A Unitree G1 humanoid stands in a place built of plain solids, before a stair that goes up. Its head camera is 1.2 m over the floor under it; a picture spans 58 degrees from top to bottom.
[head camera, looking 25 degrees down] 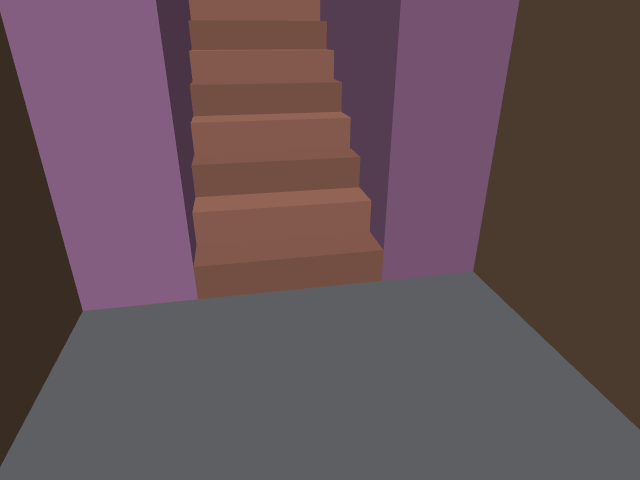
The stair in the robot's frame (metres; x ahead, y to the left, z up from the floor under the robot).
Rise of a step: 0.19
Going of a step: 0.25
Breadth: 0.99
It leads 11 degrees to the left of straight ahead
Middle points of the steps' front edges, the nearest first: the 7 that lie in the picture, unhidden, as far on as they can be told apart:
1.95 0.14 0.19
2.20 0.19 0.38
2.44 0.24 0.56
2.69 0.28 0.75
2.93 0.33 0.94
3.18 0.38 1.13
3.42 0.43 1.31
